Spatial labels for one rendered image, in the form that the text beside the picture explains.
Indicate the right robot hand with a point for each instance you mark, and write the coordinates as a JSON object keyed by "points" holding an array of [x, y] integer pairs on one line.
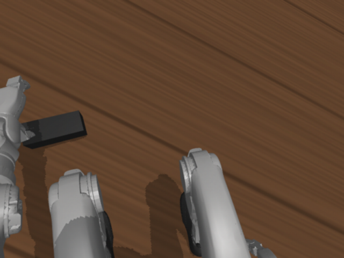
{"points": [[256, 249]]}

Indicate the right robot foot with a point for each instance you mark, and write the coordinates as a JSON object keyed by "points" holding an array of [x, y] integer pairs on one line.
{"points": [[194, 247]]}

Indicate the left robot arm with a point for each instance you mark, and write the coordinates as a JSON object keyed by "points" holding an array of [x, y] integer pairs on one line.
{"points": [[11, 206]]}

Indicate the left robot foot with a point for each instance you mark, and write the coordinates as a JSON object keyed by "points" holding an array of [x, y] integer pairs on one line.
{"points": [[109, 235]]}

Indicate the carton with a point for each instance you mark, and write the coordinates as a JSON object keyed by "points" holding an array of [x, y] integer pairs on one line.
{"points": [[55, 129]]}

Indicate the left robot hand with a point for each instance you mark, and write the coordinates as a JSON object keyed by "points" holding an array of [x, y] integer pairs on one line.
{"points": [[12, 102]]}

